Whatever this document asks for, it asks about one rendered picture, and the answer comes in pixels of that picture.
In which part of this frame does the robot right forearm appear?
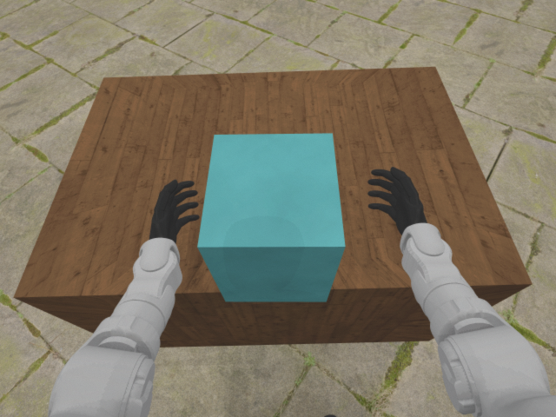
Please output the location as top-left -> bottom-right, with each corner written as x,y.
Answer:
400,223 -> 550,393

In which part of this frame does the carton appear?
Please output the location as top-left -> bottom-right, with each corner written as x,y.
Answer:
197,133 -> 346,302

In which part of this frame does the left robot upper arm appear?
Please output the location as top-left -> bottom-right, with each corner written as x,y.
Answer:
49,346 -> 156,417

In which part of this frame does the pedestal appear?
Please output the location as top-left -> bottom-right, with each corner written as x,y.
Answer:
13,67 -> 532,348

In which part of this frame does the right robot upper arm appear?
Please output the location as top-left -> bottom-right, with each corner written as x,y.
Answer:
438,325 -> 556,417

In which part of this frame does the robot left forearm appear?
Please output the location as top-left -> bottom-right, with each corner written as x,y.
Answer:
48,238 -> 182,417

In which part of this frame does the right robot hand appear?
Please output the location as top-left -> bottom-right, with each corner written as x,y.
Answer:
367,167 -> 427,235

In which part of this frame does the left robot hand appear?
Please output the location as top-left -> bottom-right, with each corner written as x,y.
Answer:
149,180 -> 200,243

